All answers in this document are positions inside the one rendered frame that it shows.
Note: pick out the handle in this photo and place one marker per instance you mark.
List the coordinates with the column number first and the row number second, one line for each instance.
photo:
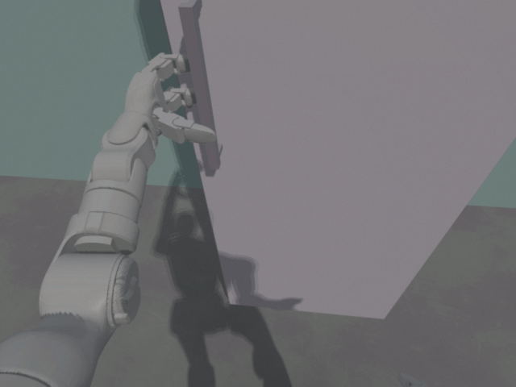
column 193, row 42

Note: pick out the robot left upper arm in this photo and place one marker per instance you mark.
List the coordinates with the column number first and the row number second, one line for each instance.
column 85, row 298

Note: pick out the left robot hand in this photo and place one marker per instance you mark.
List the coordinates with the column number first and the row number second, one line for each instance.
column 145, row 96

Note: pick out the fridge door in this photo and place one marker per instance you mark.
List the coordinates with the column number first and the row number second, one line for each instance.
column 354, row 134

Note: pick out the left robot forearm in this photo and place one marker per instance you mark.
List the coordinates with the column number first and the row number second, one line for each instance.
column 106, row 222

